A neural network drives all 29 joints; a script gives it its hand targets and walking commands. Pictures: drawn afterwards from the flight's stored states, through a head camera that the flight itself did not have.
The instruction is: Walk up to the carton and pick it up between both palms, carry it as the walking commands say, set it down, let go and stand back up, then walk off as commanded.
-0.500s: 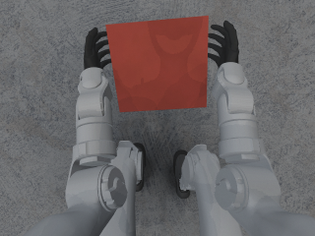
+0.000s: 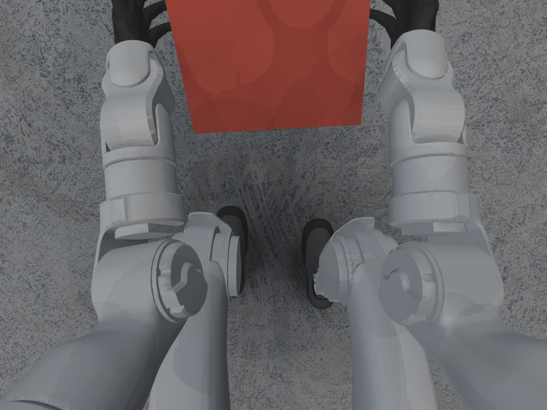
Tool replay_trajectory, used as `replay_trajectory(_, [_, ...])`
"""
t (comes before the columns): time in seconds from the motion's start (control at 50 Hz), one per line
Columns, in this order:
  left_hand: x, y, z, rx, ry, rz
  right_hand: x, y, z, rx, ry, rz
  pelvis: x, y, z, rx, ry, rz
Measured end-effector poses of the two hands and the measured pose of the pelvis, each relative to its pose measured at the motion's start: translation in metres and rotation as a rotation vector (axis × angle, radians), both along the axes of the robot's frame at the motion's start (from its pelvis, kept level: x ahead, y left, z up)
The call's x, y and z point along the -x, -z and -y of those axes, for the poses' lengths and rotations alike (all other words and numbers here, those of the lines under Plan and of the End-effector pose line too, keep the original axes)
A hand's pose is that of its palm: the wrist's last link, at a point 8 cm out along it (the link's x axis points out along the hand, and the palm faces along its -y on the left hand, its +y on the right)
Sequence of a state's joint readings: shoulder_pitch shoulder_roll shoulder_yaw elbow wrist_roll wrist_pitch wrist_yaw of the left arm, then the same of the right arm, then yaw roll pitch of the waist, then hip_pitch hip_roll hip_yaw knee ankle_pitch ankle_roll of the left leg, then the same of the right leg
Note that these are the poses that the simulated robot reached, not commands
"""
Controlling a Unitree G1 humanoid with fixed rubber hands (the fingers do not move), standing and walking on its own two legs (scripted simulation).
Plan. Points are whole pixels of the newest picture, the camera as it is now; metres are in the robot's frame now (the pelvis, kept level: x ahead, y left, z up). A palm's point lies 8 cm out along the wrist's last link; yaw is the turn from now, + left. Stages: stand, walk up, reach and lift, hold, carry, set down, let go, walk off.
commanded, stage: set down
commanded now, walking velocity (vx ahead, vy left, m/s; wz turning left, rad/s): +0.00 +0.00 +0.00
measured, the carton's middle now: (274, 32) +0.55 +0.05 -0.24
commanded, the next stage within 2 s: none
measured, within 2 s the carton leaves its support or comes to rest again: neither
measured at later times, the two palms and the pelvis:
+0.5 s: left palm (146, 26) +0.54 +0.21 -0.21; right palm (378, 33) +0.55 -0.09 -0.22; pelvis +0.00 +0.00 -0.05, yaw +1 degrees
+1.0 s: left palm (148, 24) +0.55 +0.22 -0.24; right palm (372, 29) +0.57 -0.09 -0.24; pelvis +0.00 +0.00 -0.08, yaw +0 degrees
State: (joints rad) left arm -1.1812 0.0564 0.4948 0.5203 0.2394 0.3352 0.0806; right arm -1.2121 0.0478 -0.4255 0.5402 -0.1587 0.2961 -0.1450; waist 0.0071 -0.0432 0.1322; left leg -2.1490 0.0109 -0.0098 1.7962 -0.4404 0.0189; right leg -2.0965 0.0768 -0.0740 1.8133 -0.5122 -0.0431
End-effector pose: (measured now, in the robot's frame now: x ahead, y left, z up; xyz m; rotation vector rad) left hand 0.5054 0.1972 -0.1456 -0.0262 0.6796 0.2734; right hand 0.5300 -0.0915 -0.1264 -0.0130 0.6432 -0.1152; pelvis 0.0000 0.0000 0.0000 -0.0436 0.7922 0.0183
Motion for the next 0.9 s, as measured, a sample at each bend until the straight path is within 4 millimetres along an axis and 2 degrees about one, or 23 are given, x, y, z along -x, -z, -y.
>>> replay_trajectory(0.18, [-0.009,0.04,-0.005,0.008,0.003,-0.012,-0.008,0.043,-0.003,-0.011,-0.018,0.003,0.008,0.015,-0.002,-0.003,0.001,0.108])
replay_trajectory(0.3, [-0.03,0.039,-0.013,-0.05,0.03,0.025,-0.009,0.071,-0.007,-0.043,-0.042,-0.015,0.012,0.025,0.0,-0.016,0.001,0.202])
replay_trajectory(0.36, [-0.03,0.051,-0.012,-0.042,0.031,0.002,-0.011,0.085,-0.006,-0.041,-0.055,-0.057,0.009,0.034,0.002,-0.023,0.003,0.185])
replay_trajectory(0.5, [-0.035,0.067,-0.013,-0.033,0.052,-0.023,-0.023,0.091,-0.004,-0.035,-0.08,-0.048,0.004,0.045,0.003,-0.027,0.009,0.185])
replay_trajectory(0.64, [-0.038,0.089,-0.016,-0.024,0.07,-0.065,-0.028,0.112,-0.005,-0.032,-0.1,-0.083,-0.001,0.061,0.0,-0.022,0.015,0.121])
replay_trajectory(0.9, [-0.045,0.093,-0.019,-0.018,0.086,-0.049,-0.035,0.116,-0.006,-0.03,-0.111,-0.059,-0.001,0.075,-0.002,-0.021,0.019,0.127])
